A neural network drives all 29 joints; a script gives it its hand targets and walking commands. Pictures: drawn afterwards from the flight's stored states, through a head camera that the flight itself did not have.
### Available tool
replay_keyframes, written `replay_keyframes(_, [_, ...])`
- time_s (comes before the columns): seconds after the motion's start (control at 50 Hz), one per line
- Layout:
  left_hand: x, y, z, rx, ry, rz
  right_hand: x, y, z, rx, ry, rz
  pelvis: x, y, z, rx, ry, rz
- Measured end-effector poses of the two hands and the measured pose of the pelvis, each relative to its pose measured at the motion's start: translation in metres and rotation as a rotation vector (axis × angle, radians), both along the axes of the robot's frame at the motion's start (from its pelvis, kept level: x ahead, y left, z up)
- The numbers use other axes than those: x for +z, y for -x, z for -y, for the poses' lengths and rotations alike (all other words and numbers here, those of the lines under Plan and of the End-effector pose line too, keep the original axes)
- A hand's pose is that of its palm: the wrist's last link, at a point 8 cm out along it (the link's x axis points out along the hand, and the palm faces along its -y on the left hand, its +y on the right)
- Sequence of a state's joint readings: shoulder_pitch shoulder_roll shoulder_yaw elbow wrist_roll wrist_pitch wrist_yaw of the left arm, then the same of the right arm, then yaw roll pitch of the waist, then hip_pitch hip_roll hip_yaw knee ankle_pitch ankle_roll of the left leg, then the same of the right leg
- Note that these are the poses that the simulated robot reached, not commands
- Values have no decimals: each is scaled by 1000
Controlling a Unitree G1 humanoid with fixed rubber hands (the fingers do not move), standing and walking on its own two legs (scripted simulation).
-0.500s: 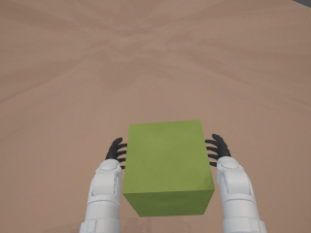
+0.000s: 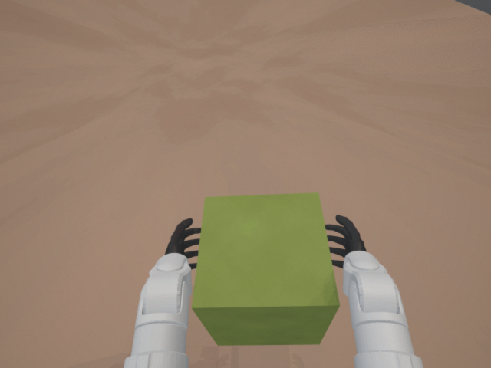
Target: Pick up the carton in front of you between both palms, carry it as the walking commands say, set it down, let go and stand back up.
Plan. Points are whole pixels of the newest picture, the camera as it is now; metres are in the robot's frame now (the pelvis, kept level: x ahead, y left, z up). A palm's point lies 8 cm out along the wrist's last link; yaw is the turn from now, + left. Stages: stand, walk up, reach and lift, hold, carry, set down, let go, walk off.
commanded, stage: carry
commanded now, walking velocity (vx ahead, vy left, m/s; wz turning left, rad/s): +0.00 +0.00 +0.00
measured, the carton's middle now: (264, 274) +0.32 +0.00 -0.05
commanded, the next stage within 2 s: hold in 0.32 s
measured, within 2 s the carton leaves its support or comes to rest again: neither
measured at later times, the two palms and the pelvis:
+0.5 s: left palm (197, 258) +0.30 +0.11 +0.05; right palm (382, 278) +0.26 -0.18 +0.05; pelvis -0.01 +0.01 +0.01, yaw -9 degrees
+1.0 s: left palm (191, 238) +0.34 +0.13 +0.05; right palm (365, 270) +0.27 -0.16 +0.05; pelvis -0.01 +0.08 +0.00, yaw -15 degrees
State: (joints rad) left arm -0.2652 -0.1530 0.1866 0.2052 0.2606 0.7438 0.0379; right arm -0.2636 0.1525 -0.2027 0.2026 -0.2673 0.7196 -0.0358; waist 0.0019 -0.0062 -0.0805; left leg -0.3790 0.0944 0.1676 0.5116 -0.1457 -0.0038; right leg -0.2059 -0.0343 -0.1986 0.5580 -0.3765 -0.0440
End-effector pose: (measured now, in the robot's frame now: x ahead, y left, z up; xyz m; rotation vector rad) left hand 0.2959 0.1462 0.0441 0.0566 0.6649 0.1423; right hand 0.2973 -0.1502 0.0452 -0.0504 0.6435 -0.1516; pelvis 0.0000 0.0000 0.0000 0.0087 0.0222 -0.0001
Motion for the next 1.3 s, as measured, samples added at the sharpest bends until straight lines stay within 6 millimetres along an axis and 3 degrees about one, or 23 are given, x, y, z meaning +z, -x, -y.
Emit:
replay_keyframes(0.34, [0, 4, 5, -1, 3, 2, -2, 5, 5, 0, 0, -8, 1, 4, 5, -8, -4, 18])
replay_keyframes(0.42, [3, 7, 14, -60, 14, 4, -1, 18, 16, -31, 14, -16, 10, 5, 2, -88, -5, 80])
replay_keyframes(0.54, [8, -7, 43, -201, 11, 8, 3, 45, 40, -180, -5, -13, 13, 8, -11, -176, 12, 117])
replay_keyframes(0.66, [13, -17, 44, -244, 11, 11, 10, 58, 36, -233, -13, -10, 13, 9, -29, -226, 20, 137])
replay_keyframes(0.84, [12, -23, 18, -231, 46, 0, 15, 52, 11, -240, -6, -19, 12, 9, -58, -244, 24, 150])
replay_keyframes(0.98, [7, -42, 19, -194, 68, -12, 7, 28, 10, -239, 2, -32, 6, 14, -75, -263, 18, 128])
replay_keyframes(1.06, [-10, -53, 21, -180, 61, -28, -8, 13, 12, -232, 14, -53, 0, 17, -79, -276, 8, 76])
replay_keyframes(1.12, [-34, -57, 19, -172, 48, -44, -31, 4, 11, -214, 25, -72, -4, 21, -80, -279, -3, 4])
replay_keyframes(1.3, [-139, -52, 9, -131, 17, -37, -138, -8, 3, -165, 21, -69, -32, 39, -71, -260, -27, -288])
